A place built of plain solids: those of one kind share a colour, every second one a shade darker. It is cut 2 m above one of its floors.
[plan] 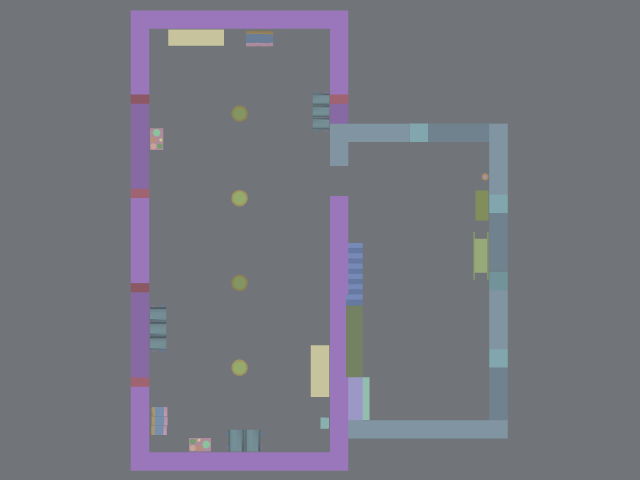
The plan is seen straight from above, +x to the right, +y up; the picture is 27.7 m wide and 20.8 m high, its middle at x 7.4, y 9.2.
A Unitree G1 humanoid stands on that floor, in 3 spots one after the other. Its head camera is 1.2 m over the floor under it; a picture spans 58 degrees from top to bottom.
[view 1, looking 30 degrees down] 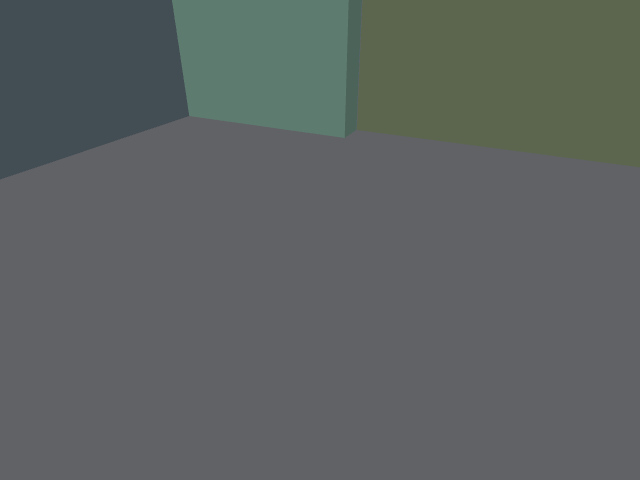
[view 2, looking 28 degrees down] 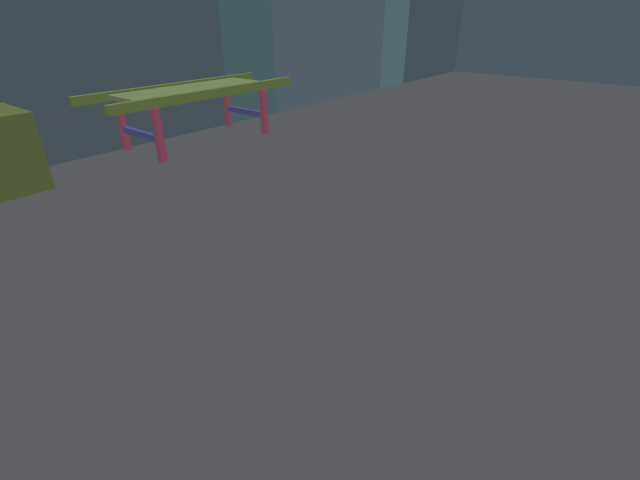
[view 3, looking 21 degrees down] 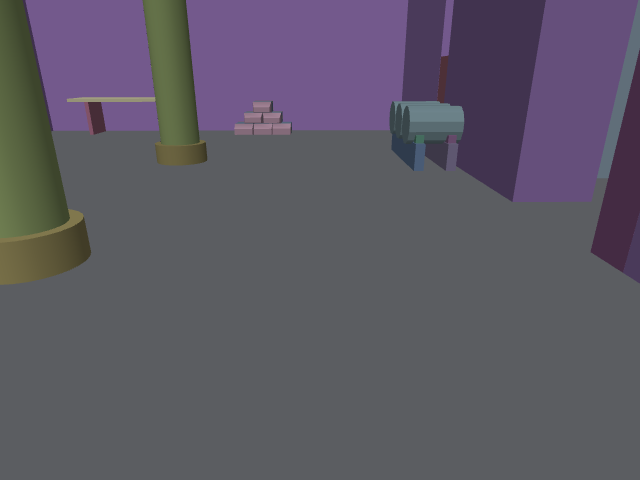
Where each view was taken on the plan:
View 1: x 13.24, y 4.79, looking -154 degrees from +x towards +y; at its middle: ground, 2.40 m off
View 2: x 10.63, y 11.19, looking -51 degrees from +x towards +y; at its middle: ground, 2.56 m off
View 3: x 5.83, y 8.26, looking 89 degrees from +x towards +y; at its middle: ground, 3.35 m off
